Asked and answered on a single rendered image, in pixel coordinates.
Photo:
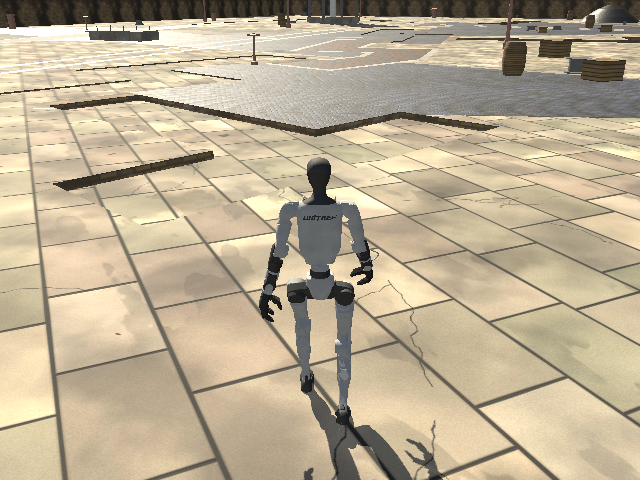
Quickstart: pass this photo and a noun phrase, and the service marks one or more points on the left robot hand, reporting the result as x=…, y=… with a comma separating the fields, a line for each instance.
x=264, y=307

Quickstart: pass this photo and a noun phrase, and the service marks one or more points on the left robot upper arm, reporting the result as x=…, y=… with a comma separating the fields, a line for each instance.
x=288, y=211

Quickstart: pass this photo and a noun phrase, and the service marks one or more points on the right robot upper arm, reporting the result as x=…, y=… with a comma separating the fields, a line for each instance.
x=350, y=211

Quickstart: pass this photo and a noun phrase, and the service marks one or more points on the robot left foot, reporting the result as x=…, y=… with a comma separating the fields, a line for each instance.
x=306, y=385

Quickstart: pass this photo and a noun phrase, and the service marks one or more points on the left robot forearm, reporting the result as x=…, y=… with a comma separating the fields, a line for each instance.
x=272, y=273

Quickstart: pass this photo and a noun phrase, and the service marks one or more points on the right robot shin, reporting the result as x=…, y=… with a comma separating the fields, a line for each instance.
x=344, y=376

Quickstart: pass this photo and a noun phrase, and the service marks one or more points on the right robot forearm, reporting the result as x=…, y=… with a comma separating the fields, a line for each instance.
x=365, y=258

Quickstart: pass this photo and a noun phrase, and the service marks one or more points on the right robot hand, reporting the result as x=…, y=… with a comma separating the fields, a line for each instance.
x=359, y=271

